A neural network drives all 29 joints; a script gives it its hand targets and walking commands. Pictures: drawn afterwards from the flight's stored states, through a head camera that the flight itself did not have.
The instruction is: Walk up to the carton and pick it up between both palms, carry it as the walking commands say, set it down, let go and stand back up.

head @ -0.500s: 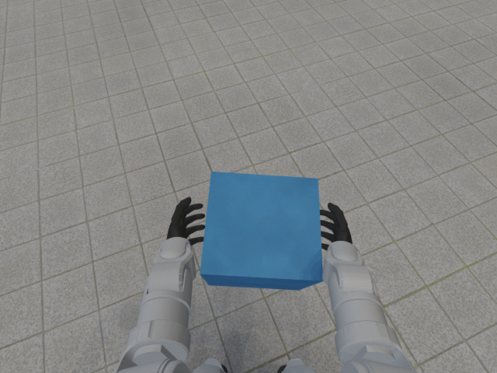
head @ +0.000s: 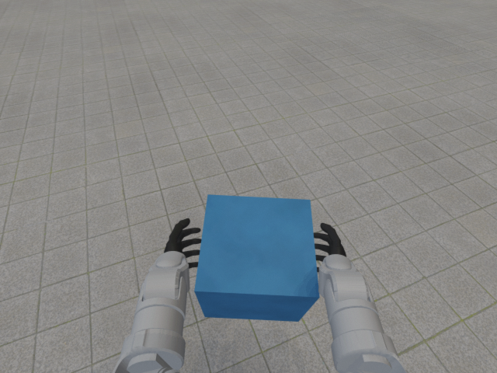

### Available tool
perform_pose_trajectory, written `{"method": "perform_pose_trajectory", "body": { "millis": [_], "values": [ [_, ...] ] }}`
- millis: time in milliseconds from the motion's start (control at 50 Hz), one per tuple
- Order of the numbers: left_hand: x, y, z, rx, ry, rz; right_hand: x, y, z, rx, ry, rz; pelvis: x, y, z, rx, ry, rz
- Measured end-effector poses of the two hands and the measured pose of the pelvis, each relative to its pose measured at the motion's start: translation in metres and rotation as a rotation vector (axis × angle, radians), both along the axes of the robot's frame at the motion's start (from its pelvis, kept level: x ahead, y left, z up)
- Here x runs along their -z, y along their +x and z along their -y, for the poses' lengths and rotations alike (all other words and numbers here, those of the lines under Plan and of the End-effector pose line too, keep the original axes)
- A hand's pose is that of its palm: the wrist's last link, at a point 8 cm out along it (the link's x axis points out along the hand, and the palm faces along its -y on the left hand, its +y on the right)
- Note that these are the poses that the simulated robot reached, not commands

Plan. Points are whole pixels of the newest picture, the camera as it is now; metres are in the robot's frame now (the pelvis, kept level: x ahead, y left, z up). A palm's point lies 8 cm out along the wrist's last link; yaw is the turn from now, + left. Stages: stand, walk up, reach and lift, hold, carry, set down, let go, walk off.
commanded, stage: reach and lift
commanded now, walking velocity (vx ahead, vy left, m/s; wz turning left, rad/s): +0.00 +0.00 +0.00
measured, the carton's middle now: (255, 261) +0.35 +0.01 -0.06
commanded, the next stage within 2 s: hold in 1.36 s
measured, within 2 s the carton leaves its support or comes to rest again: neither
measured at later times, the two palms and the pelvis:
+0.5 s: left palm (171, 253) +0.29 +0.14 +0.06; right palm (342, 263) +0.29 -0.13 +0.04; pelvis +0.00 +0.01 +0.01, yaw +0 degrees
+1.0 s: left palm (171, 253) +0.30 +0.14 +0.05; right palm (344, 270) +0.28 -0.14 +0.04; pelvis +0.01 +0.01 +0.01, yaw +0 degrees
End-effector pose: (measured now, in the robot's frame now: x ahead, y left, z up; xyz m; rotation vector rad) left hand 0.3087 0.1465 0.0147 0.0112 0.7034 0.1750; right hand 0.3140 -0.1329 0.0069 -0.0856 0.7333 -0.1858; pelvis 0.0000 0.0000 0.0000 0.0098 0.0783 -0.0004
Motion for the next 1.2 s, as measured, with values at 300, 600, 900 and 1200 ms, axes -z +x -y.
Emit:
{"method": "perform_pose_trajectory", "body": {
  "millis": [300,600,900,1200],
  "values": [
    [-0.032,-0.017,-0.001,0.029,0.025,-0.007,-0.027,-0.022,0.000,-0.011,0.018,-0.005,-0.006,0.004,-0.003,0.000,-0.001,0.144],
    [-0.042,-0.012,0.004,0.032,0.047,-0.022,-0.038,-0.019,0.002,0.013,-0.009,-0.021,-0.006,0.001,-0.007,0.001,-0.001,0.174],
    [-0.039,-0.009,0.003,0.082,0.043,-0.030,-0.034,-0.028,0.003,0.026,-0.010,-0.027,-0.009,0.010,-0.011,0.004,-0.006,0.168],
    [-0.035,-0.017,0.003,0.094,0.049,-0.041,-0.031,-0.031,0.003,0.023,-0.021,-0.039,-0.008,0.008,-0.009,0.000,-0.004,0.174]
  ]
}}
